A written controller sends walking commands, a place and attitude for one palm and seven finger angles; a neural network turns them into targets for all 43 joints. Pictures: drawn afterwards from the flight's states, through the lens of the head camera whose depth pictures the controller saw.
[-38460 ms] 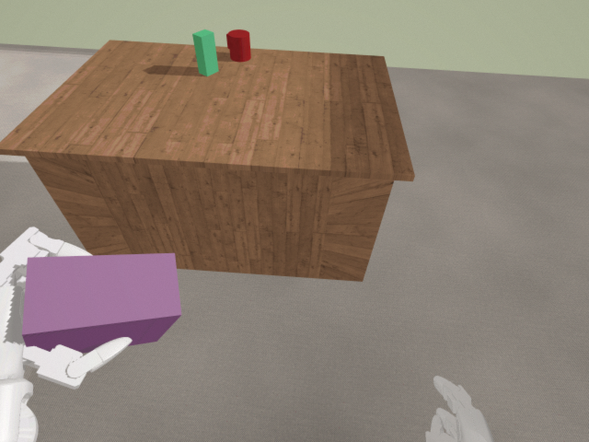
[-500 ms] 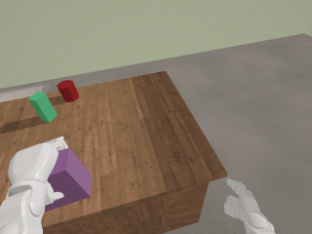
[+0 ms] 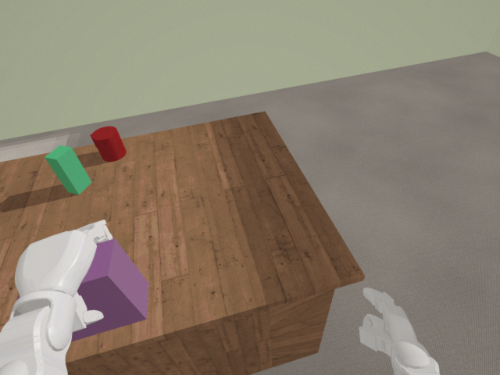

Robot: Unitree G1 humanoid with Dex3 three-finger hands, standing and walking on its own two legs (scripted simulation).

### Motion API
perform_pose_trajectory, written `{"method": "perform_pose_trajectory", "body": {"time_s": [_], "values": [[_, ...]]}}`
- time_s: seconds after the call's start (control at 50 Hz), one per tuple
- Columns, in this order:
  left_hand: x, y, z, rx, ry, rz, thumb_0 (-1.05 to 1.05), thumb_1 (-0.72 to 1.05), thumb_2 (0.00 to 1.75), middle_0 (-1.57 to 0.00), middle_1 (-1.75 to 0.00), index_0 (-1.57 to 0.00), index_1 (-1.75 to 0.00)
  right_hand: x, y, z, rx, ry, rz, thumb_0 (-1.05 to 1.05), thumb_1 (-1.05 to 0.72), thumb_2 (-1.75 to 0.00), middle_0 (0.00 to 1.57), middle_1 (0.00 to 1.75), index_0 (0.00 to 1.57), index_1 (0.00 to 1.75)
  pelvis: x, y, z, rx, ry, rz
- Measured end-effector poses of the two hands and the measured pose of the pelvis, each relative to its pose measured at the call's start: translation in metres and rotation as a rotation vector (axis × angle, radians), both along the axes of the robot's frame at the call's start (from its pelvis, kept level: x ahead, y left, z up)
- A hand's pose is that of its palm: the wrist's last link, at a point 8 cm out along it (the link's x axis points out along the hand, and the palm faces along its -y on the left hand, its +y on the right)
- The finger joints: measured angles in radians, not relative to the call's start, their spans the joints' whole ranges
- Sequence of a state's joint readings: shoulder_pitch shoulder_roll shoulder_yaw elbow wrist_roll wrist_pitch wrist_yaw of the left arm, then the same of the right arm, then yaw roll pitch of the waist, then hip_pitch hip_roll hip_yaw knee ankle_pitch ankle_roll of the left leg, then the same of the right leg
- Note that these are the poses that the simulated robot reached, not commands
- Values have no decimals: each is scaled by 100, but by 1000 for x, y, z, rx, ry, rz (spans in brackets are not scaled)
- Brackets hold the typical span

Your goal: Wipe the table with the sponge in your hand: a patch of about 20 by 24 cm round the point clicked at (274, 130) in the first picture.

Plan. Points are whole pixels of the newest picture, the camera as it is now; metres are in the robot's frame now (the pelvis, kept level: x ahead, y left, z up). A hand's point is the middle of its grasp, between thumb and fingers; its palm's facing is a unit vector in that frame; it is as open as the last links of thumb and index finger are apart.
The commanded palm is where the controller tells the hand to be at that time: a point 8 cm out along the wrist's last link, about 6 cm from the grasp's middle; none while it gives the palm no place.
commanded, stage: step back with the hand held close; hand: left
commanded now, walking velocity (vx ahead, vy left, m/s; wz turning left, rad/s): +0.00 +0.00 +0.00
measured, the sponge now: (99, 298) +0.18 +0.28 +0.05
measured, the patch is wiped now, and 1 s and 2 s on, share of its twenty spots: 1.00 1.00 1.00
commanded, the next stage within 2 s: stop stepping back and stand still in 1.34 s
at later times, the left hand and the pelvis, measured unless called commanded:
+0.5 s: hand (88, 273) +0.18 +0.25 +0.14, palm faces +0.33 -0.84 -0.43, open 10.7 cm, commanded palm +0.13 +0.29 +0.17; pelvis -0.03 +0.01 -0.02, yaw +0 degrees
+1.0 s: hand (60, 335) +0.10 +0.24 +0.14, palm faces +0.36 -0.88 -0.31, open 10.7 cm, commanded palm +0.04 +0.29 +0.17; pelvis -0.11 +0.01 -0.02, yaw +1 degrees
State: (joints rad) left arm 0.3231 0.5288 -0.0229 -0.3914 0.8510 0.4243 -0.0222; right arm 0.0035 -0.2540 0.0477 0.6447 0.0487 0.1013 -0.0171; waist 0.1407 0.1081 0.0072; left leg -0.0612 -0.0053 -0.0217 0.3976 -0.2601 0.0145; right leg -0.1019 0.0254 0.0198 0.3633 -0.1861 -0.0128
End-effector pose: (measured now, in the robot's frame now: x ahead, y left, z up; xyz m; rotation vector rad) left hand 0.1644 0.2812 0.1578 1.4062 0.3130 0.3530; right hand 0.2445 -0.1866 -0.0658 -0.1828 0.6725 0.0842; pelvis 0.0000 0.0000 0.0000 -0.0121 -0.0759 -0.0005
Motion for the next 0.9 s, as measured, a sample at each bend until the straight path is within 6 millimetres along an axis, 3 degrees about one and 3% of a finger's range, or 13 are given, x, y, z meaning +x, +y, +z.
{"method": "perform_pose_trajectory", "body": {"time_s": [0.04,0.1,0.14,0.24,0.38,0.5,0.64,0.82,0.9], "values": [[0,-1,-1,4,5,-3,0,-55,104,-67,-127,-68,-128,0,-1,0,0,0,-2,1,-91,-89,20,30,20,30,0,0,0,0,1,1],[5,4,-8,-509,-171,-64,0,-55,104,-67,-127,-68,-128,-7,-2,6,-4,-47,-7,1,-91,-89,20,30,20,30,-4,-2,-2,-5,24,2],[8,3,-16,-712,-259,-103,0,-55,104,-67,-127,-68,-128,-18,-5,8,-15,-53,-25,1,-91,-89,20,30,20,30,-7,-4,-3,-4,50,4],[7,-9,-17,-919,-432,-224,-1,-55,104,-67,-128,-68,-128,-60,-29,2,-111,24,-108,1,-90,-89,20,30,20,30,-12,-4,-8,-1,86,1],[-8,-5,8,-856,-526,-352,-1,-55,104,-67,-128,-68,-128,-118,-58,-16,-176,130,-250,1,-90,-89,20,30,20,30,-19,4,-15,1,107,-1],[-25,11,1,-836,-554,-290,-1,-55,104,-67,-128,-68,-128,-147,-60,-26,-158,133,-293,1,-91,-89,20,30,20,30,-33,7,-19,-5,110,-3],[-53,8,-16,-904,-566,-295,-1,-55,104,-67,-128,-68,-129,-159,-45,-21,-168,78,-249,1,-91,-89,20,30,20,30,-59,13,-23,-14,114,6],[-91,26,6,-763,-681,-305,-1,-55,104,-68,-128,-69,-128,-154,-25,-14,-145,-18,-169,1,-90,-89,20,30,20,30,-78,13,-27,-29,125,27],[-96,21,4,-811,-713,-267,-1,-55,104,-67,-128,-69,-128,-155,-21,-18,-118,-20,-145,1,-90,-89,20,30,20,30,-91,8,-24,-41,124,11]]}}
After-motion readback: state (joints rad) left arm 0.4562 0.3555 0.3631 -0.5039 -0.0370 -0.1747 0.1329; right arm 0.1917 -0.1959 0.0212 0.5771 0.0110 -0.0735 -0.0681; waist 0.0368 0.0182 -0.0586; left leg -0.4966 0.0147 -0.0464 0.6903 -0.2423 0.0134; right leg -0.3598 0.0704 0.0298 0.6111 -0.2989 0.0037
